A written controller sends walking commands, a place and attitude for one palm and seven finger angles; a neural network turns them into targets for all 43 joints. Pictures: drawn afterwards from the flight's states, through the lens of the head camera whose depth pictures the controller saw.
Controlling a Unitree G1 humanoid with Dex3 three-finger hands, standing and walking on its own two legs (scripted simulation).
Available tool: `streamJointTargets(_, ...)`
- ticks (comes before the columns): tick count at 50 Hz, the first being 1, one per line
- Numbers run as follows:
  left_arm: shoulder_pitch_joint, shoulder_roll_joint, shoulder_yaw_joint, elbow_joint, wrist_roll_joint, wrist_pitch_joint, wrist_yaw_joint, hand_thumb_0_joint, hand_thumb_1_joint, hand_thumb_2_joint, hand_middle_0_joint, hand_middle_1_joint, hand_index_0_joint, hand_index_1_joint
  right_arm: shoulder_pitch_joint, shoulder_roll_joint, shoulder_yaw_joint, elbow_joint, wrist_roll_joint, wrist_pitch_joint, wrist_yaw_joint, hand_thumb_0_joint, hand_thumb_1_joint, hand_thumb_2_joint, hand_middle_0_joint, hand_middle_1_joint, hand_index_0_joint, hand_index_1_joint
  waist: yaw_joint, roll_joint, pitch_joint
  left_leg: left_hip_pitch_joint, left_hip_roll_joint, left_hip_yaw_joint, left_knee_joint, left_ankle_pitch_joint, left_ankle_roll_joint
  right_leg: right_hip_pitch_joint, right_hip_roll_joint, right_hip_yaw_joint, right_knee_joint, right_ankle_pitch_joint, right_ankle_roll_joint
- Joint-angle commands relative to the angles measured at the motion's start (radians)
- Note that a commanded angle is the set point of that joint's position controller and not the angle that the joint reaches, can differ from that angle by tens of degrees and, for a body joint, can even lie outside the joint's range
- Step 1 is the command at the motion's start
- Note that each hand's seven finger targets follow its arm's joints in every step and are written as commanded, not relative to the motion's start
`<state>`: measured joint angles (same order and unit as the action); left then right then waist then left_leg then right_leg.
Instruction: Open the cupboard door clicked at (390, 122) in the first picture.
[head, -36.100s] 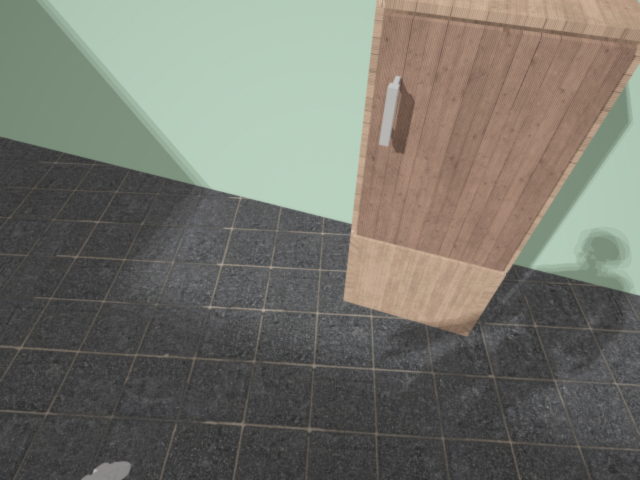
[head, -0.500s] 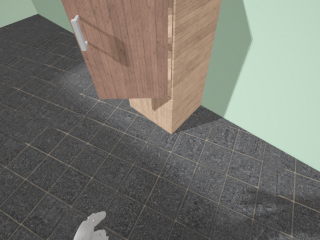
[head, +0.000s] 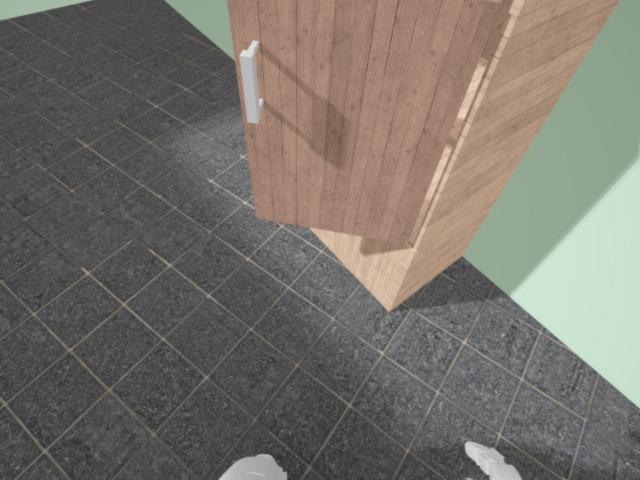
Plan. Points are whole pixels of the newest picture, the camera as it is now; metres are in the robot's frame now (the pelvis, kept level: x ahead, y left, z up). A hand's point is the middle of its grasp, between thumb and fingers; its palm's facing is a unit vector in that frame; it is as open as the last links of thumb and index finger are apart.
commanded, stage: take the last steps up to it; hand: left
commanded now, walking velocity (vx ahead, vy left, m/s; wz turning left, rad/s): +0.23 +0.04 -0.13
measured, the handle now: (254, 83) +0.71 +0.22 +0.07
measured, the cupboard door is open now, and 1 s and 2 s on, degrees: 41 41 41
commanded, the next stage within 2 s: come to a stop and stand still in 0.18 s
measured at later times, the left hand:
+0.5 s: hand (225, 384) +0.25 +0.18 -0.15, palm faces -0.10 -0.97 -0.22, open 7.3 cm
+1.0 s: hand (152, 471) +0.12 +0.24 -0.14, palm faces -0.03 -0.94 -0.33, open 7.3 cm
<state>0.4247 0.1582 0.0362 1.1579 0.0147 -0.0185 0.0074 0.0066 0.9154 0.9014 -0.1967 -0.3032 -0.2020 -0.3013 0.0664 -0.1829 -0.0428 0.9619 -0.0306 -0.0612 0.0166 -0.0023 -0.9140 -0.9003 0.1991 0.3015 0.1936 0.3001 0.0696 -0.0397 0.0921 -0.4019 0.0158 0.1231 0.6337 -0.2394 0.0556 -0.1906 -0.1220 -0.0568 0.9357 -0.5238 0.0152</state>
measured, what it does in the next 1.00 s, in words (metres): walks ahead: right foot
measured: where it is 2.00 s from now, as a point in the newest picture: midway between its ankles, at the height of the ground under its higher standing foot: outside the picture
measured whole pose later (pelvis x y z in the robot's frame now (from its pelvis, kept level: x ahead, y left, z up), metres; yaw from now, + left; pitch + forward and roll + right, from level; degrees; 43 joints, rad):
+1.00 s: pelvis +0.10 +0.03 +0.01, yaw -4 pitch -2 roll +1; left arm 0.28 0.19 0.01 1.05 0.02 0.03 0.04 0.01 0.91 0.90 -0.20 -0.30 -0.20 -0.30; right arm 0.22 -0.20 -0.03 0.94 -0.02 0.00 -0.02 0.00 -0.94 -0.90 0.20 0.30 0.20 0.30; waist 0.01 0.07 0.03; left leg -0.20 0.00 0.14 0.54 -0.31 0.03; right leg -0.28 -0.06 0.00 0.60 -0.29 0.02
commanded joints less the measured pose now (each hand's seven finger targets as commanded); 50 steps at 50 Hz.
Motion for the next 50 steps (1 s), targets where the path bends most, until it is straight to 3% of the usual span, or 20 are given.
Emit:
streamJointTargets(1,-0.112,0.074,0.024,-0.124,0.001,-0.032,-0.004,0.0,0.9,0.9,-0.2,-0.3,-0.2,-0.3,0.255,-0.153,-0.024,0.025,0.005,0.001,-0.042,0.0,-0.9,-0.9,0.2,0.3,0.2,0.3,-0.116,0.123,-0.109,0.329,0.332,-0.307,-0.347,0.281,0.126,-0.414,-0.016,0.06,0.386,0.122,-0.032)
streamJointTargets(6,-0.043,0.033,0.024,-0.11,0.007,0.003,-0.01,0.0,0.9,0.9,-0.2,-0.3,-0.2,-0.3,0.239,-0.086,0.001,0.043,0.01,-0.019,-0.046,0.0,-0.9,-0.9,0.2,0.3,0.2,0.3,-0.042,0.145,-0.082,0.244,0.26,-0.14,-0.421,0.372,0.107,-0.351,-0.005,0.047,0.233,0.235,-0.014)
streamJointTargets(15,-0.235,0.035,0.008,-0.188,0.007,0.004,-0.007,0.0,0.9,0.9,-0.2,-0.3,-0.2,-0.3,0.316,-0.081,0.006,0.096,-0.002,-0.004,-0.05,0.0,-0.9,-0.9,0.2,0.3,0.2,0.3,-0.071,0.099,-0.024,0.266,0.252,-0.109,-0.348,0.571,0.112,-0.218,0.041,-0.01,-0.218,0.278,-0.03)
streamJointTargets(18,-0.149,0.057,0.005,-0.155,0.004,0.004,0.007,0.0,0.9,0.9,-0.2,-0.3,-0.2,-0.3,0.294,-0.082,0.014,0.11,0.008,0.011,-0.062,0.0,-0.9,-0.9,0.2,0.3,0.2,0.3,-0.024,0.054,-0.083,0.241,0.194,-0.064,-0.196,0.62,0.025,0.008,0.058,-0.007,-0.433,0.477,-0.026)
streamJointTargets(19,-0.108,0.105,0.012,-0.144,0.005,-0.001,0.014,0.0,0.9,0.9,-0.2,-0.3,-0.2,-0.3,0.302,-0.068,0.015,0.11,0.017,0.017,-0.062,0.0,-0.9,-0.9,0.2,0.3,0.2,0.3,-0.015,-0.003,-0.125,0.172,0.139,-0.045,-0.129,0.465,-0.023,0.126,0.003,0.076,-0.461,0.792,-0.043)
streamJointTargets(20,-0.095,0.16,0.016,-0.139,0.003,-0.005,0.021,0.0,0.9,0.9,-0.2,-0.3,-0.2,-0.3,0.325,-0.058,0.011,0.108,0.029,0.03,-0.058,0.0,-0.9,-0.9,0.2,0.3,0.2,0.3,-0.028,-0.066,-0.144,0.083,0.072,-0.036,-0.076,0.192,-0.066,0.196,-0.129,0.209,-0.429,1.108,-0.124)
streamJointTargets(21,-0.111,0.194,0.013,-0.135,-0.004,-0.003,0.023,0.0,0.9,0.9,-0.2,-0.3,-0.2,-0.3,0.362,-0.045,0.011,0.121,0.036,0.046,-0.054,0.0,-0.9,-0.9,0.2,0.3,0.2,0.3,-0.055,-0.081,-0.147,0.093,0.023,-0.04,-0.041,-0.107,-0.09,0.159,-0.24,0.227,-0.444,1.229,-0.206)
streamJointTargets(22,-0.143,0.191,0.01,-0.147,-0.006,0.001,0.028,0.0,0.9,0.9,-0.2,-0.3,-0.2,-0.3,0.374,-0.023,0.01,0.13,0.039,0.062,-0.055,0.0,-0.9,-0.9,0.2,0.3,0.2,0.3,-0.068,-0.103,-0.154,0.127,0.022,-0.049,-0.001,-0.245,-0.095,0.107,-0.255,0.217,-0.466,1.214,-0.241)
streamJointTargets(25,-0.209,0.166,0.014,-0.162,-0.002,0.008,0.046,0.0,0.9,0.9,-0.2,-0.3,-0.2,-0.3,0.355,-0.017,0.005,0.137,0.036,0.083,-0.057,0.0,-0.9,-0.9,0.2,0.3,0.2,0.3,-0.069,-0.189,-0.182,0.113,0.03,-0.075,0.041,-0.277,-0.088,0.12,-0.206,0.177,-0.476,1.204,-0.224)
streamJointTargets(27,-0.217,0.171,0.026,-0.165,-0.002,0.01,0.049,0.0,0.9,0.9,-0.2,-0.3,-0.2,-0.3,0.352,-0.016,0.001,0.14,0.035,0.086,-0.055,0.0,-0.9,-0.9,0.2,0.3,0.2,0.3,-0.069,-0.119,-0.201,0.093,0.025,-0.068,0.0,-0.237,-0.096,0.16,-0.199,0.174,-0.448,1.221,-0.209)
streamJointTargets(30,-0.253,0.154,0.033,-0.172,-0.008,0.022,0.045,0.0,0.9,0.9,-0.2,-0.3,-0.2,-0.3,0.382,-0.008,-0.005,0.158,0.025,0.082,-0.054,0.0,-0.9,-0.9,0.2,0.3,0.2,0.3,-0.093,-0.012,-0.198,0.236,0.048,-0.064,-0.2,0.069,-0.09,0.031,-0.126,0.12,-0.4,0.867,-0.132)
streamJointTargets(32,-0.265,0.087,0.024,-0.202,-0.014,0.045,0.034,0.0,0.9,0.9,-0.2,-0.3,-0.2,-0.3,0.315,-0.076,-0.017,0.112,0.011,0.078,-0.056,0.0,-0.9,-0.9,0.2,0.3,0.2,0.3,-0.066,0.248,-0.107,0.142,0.234,-0.234,-0.299,0.342,0.01,-0.063,0.031,-0.012,-0.332,0.395,-0.023)
streamJointTargets(33,-0.273,0.079,0.023,-0.197,-0.007,0.055,0.035,0.0,0.9,0.9,-0.2,-0.3,-0.2,-0.3,0.261,-0.073,-0.016,0.096,0.009,0.077,-0.059,0.0,-0.9,-0.9,0.2,0.3,0.2,0.3,-0.061,0.27,-0.054,0.087,0.254,-0.228,-0.34,0.331,0.049,-0.054,0.068,-0.011,-0.261,0.195,-0.015)
streamJointTargets(35,-0.256,0.059,0.026,-0.191,0.003,0.063,0.03,0.0,0.9,0.9,-0.2,-0.3,-0.2,-0.3,0.24,-0.055,-0.013,0.08,0.003,0.068,-0.069,0.0,-0.9,-0.9,0.2,0.3,0.2,0.3,-0.055,0.191,-0.003,0.061,0.249,-0.221,-0.351,0.327,0.077,-0.093,0.071,0.027,-0.164,0.095,-0.023)
streamJointTargets(36,-0.117,0.09,-0.005,-0.143,-0.013,0.045,0.064,0.0,0.9,0.9,-0.2,-0.3,-0.2,-0.3,0.129,-0.147,-0.027,0.007,0.028,0.053,-0.055,0.0,-0.9,-0.9,0.2,0.3,0.2,0.3,-0.019,0.338,-0.075,0.142,0.254,-0.148,-0.111,0.616,0.038,-0.132,0.009,0.092,-0.235,0.186,-0.058)
streamJointTargets(37,-0.145,0.135,0.008,-0.189,-0.003,0.028,0.057,0.0,0.9,0.9,-0.2,-0.3,-0.2,-0.3,0.155,-0.082,-0.019,-0.033,0.011,0.058,-0.046,0.0,-0.9,-0.9,0.2,0.3,0.2,0.3,-0.031,0.317,-0.119,0.178,0.167,-0.125,-0.101,0.446,0.004,-0.135,0.031,0.066,-0.318,0.318,-0.069)
streamJointTargets(39,-0.165,0.141,0.01,-0.182,-0.001,0.001,0.05,0.0,0.9,0.9,-0.2,-0.3,-0.2,-0.3,0.261,-0.045,-0.007,-0.034,0.014,0.051,-0.052,0.0,-0.9,-0.9,0.2,0.3,0.2,0.3,-0.08,0.205,-0.194,0.25,0.121,-0.114,-0.068,0.43,-0.026,-0.09,-0.004,0.13,-0.336,0.58,-0.094)
streamJointTargets(41,-0.208,0.124,-0.002,-0.193,0.004,0.007,0.039,0.0,0.9,0.9,-0.2,-0.3,-0.2,-0.3,0.291,-0.061,-0.008,-0.045,0.016,0.041,-0.048,0.0,-0.9,-0.9,0.2,0.3,0.2,0.3,-0.1,0.129,-0.15,0.243,0.136,-0.155,-0.164,0.361,-0.022,-0.101,0.03,0.079,-0.346,0.461,-0.07)
streamJointTargets(44,-0.176,0.098,-0.013,-0.185,0.004,0.021,0.037,0.0,0.9,0.9,-0.2,-0.3,-0.2,-0.3,0.24,-0.113,-0.011,-0.064,0.016,0.044,-0.045,0.0,-0.9,-0.9,0.2,0.3,0.2,0.3,-0.08,-0.029,-0.095,0.21,0.149,-0.164,-0.205,0.223,0.005,-0.106,0.06,0.071,-0.378,0.337,-0.043)
streamJointTargets(50,-0.157,0.138,-0.02,-0.169,0.006,0.017,0.023,0.0,0.9,0.9,-0.2,-0.3,-0.2,-0.3,0.203,-0.11,0.004,-0.06,0.011,0.047,-0.034,0.0,-0.9,-0.9,0.2,0.3,0.2,0.3,-0.078,0.045,0.004,0.16,0.096,-0.151,-0.307,-0.128,-0.004,-0.141,0.041,0.129,-0.49,0.216,-0.05)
